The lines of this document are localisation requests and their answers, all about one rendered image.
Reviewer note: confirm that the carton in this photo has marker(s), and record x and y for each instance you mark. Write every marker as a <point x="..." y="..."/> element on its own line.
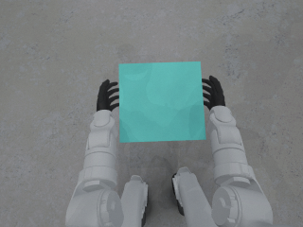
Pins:
<point x="161" y="101"/>

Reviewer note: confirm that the right robot hand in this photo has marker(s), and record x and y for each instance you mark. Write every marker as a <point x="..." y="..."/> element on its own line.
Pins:
<point x="216" y="97"/>

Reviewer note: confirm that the right robot foot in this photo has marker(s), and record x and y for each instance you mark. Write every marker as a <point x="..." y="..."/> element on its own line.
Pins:
<point x="180" y="208"/>

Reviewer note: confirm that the right robot thigh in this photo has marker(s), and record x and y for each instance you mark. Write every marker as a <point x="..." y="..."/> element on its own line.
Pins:
<point x="197" y="210"/>

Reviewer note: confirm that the robot left upper arm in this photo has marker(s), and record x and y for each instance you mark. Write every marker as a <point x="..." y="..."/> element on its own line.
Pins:
<point x="99" y="208"/>

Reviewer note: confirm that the right robot forearm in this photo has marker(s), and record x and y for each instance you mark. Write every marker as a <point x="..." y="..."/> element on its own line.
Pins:
<point x="230" y="163"/>

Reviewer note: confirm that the left robot forearm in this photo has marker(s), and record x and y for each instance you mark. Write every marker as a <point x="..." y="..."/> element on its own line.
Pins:
<point x="99" y="167"/>

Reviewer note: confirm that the left robot hand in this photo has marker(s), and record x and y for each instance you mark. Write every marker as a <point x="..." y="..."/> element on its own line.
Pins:
<point x="104" y="102"/>

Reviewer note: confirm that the robot right upper arm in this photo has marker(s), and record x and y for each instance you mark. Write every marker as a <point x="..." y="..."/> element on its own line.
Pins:
<point x="234" y="206"/>

